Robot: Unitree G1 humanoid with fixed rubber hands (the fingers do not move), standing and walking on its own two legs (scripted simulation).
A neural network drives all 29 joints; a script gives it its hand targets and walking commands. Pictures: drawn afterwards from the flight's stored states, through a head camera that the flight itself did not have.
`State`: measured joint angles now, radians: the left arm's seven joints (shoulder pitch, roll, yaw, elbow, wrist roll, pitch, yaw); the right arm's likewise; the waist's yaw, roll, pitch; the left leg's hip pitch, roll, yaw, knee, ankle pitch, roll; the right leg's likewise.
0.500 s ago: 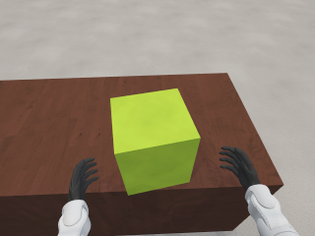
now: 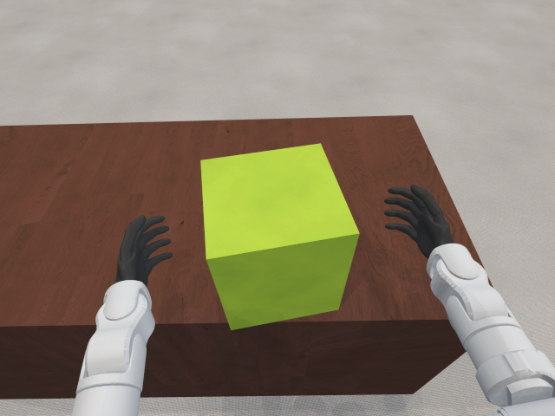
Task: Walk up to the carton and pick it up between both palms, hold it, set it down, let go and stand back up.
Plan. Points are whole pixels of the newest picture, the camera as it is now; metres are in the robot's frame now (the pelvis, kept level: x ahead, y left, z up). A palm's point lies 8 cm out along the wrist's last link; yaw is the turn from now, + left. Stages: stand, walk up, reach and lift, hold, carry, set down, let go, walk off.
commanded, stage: reach and lift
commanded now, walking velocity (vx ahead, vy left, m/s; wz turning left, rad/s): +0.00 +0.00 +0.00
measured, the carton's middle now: (274, 240) +0.42 +0.07 -0.03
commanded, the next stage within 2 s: none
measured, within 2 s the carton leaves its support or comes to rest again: neither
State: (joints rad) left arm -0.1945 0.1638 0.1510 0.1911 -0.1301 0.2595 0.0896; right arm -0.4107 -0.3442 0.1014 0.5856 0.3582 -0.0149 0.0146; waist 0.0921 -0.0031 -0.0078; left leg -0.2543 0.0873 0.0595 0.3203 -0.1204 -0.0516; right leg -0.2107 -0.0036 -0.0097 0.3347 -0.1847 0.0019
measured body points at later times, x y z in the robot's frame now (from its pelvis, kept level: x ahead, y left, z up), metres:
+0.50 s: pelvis +0.00 -0.01 +0.00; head +0.04 +0.00 +0.45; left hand +0.36 +0.27 +0.12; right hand +0.46 -0.15 +0.12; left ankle +0.02 +0.15 -0.75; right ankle -0.01 -0.12 -0.75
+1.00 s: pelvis +0.00 -0.01 +0.00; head +0.04 +0.00 +0.45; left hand +0.39 +0.28 +0.12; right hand +0.49 -0.13 +0.14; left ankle +0.02 +0.15 -0.75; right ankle -0.01 -0.12 -0.75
